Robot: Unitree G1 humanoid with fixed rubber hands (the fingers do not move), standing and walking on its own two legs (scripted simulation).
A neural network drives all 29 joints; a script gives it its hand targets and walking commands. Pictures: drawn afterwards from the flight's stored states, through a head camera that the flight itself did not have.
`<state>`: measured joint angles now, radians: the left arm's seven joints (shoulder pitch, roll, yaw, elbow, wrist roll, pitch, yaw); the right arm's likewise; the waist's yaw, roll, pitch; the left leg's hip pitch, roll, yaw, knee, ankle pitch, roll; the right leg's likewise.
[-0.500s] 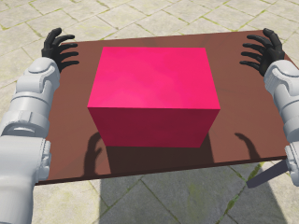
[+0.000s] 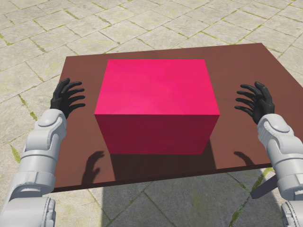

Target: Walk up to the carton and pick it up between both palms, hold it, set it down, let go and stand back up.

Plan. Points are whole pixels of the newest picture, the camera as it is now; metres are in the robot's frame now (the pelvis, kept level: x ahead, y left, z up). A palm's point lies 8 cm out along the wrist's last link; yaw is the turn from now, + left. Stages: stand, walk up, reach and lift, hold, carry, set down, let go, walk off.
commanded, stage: set down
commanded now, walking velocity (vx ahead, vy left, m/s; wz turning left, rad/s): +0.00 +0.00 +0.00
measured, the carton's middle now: (155, 107) +0.48 +0.02 +0.01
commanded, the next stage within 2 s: none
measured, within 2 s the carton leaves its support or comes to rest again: neither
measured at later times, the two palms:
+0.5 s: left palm (60, 145) +0.31 +0.26 +0.06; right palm (265, 150) +0.30 -0.25 +0.06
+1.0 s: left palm (56, 188) +0.22 +0.27 +0.00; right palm (262, 191) +0.22 -0.24 +0.00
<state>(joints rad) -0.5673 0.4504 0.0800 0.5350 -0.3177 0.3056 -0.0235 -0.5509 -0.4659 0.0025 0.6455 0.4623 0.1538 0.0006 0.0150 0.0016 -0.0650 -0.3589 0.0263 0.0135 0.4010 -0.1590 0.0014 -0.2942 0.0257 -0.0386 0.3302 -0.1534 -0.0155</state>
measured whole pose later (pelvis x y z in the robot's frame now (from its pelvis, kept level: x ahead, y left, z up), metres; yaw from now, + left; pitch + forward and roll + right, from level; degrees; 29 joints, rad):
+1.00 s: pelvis +0.02 +0.01 +0.00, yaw -1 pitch -1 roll -1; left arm 0.20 0.32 0.02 0.33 -0.27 -0.18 -0.01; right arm 0.25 -0.29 -0.04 0.29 0.33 -0.16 0.04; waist 0.04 0.00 0.03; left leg -0.16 0.01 0.02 0.38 -0.20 0.01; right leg -0.11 0.01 -0.01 0.33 -0.20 -0.01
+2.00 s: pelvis +0.03 +0.00 +0.00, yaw -1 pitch -5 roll +0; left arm 0.18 0.25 0.06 0.45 -0.07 -0.02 -0.04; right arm 0.23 -0.22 0.00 0.65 0.06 -0.19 -0.01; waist 0.03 0.05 0.04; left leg -0.05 0.01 0.02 0.35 -0.22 0.00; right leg -0.01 0.02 0.00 0.31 -0.22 -0.01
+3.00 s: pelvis +0.00 +0.00 +0.00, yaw +1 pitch -3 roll +0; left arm 0.11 0.27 0.04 0.48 0.02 -0.07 0.00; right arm 0.25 -0.26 -0.01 0.78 -0.02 -0.04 0.03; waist 0.00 -0.01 0.02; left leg -0.19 0.00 0.01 0.46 -0.22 0.01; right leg -0.15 0.00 -0.03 0.45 -0.25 -0.01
